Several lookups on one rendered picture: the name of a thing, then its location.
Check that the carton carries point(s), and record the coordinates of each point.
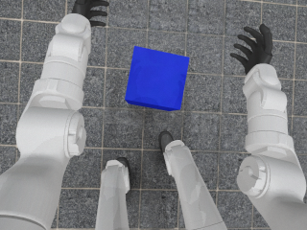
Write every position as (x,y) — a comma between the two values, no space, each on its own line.
(157,79)

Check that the right robot forearm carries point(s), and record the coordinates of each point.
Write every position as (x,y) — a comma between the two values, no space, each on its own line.
(267,115)

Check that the robot right hand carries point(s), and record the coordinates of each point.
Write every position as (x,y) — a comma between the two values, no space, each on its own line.
(261,49)

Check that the robot left hand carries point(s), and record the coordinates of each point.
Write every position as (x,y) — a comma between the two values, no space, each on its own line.
(83,7)

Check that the robot right upper arm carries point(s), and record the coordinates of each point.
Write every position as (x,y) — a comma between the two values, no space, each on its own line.
(276,188)

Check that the robot left shin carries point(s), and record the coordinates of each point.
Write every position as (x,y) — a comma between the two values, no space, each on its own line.
(111,163)

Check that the left robot forearm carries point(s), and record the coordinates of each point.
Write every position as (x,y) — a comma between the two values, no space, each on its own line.
(64,67)

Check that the robot right foot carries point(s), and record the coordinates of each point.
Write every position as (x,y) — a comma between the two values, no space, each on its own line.
(164,138)

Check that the robot left upper arm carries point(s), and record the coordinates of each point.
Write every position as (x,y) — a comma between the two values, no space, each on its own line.
(30,189)

